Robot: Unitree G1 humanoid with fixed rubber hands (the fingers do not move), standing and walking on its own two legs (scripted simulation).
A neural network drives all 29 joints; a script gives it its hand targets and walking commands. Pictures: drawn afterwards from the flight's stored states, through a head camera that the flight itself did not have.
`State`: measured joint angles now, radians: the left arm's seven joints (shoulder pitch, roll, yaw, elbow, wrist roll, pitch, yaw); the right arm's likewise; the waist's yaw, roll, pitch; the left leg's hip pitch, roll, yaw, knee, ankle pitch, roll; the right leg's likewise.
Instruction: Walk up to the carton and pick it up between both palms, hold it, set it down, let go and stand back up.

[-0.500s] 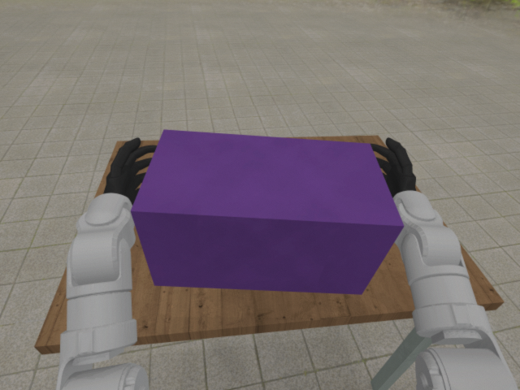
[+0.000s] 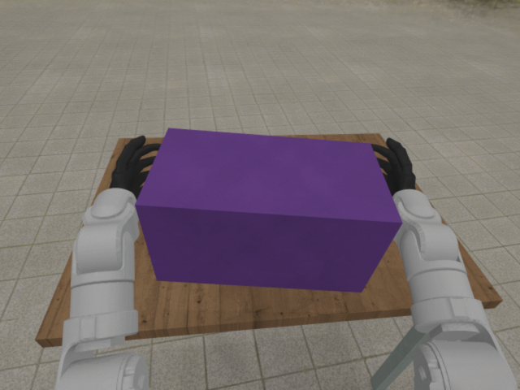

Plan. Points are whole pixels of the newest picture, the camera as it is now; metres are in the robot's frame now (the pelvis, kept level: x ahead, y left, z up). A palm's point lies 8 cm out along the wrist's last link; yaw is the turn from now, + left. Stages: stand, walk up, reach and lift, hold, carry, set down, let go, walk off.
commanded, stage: hold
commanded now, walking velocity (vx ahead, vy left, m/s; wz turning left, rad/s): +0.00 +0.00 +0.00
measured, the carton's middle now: (265, 210) +0.35 +0.00 +0.15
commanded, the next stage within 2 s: none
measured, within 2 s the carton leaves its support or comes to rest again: neither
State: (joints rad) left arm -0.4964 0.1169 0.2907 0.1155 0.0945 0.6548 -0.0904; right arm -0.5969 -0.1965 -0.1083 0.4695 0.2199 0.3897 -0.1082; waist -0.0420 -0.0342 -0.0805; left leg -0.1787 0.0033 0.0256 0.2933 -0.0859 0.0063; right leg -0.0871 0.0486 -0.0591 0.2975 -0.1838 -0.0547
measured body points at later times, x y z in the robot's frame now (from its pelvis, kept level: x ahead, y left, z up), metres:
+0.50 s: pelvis +0.01 +0.00 +0.00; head -0.04 +0.02 +0.45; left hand +0.36 +0.20 +0.17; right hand +0.38 -0.20 +0.17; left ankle +0.05 +0.12 -0.75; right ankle -0.01 -0.08 -0.75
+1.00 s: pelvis +0.01 +0.00 +0.00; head -0.03 +0.02 +0.45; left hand +0.37 +0.20 +0.17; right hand +0.38 -0.20 +0.18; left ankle +0.05 +0.12 -0.75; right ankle -0.01 -0.08 -0.75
